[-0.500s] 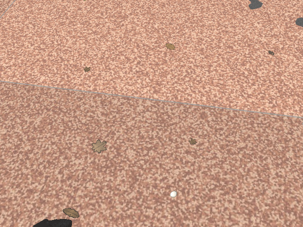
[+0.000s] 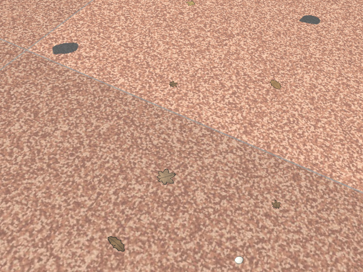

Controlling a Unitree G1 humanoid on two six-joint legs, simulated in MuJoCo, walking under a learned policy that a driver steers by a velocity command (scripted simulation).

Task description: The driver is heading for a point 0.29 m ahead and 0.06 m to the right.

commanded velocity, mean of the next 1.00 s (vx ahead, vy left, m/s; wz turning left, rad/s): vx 0.11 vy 0.00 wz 0.07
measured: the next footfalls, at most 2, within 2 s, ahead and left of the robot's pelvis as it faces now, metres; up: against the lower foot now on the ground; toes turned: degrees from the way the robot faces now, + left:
right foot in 0.18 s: +0.05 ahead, -0.15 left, +0.00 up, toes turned +2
right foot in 0.92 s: +0.27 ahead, -0.12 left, +0.00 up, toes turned +2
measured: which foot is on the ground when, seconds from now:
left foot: down 0.00-0.96, up 0.98-1.00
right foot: up 0.00-0.16, down 0.18-0.58, up 0.60-0.90, down 0.92-1.00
